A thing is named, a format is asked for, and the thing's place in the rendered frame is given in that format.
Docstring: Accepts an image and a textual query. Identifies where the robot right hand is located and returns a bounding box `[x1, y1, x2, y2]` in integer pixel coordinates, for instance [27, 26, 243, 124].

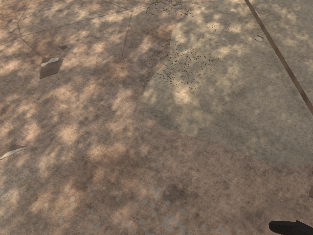
[268, 220, 313, 235]

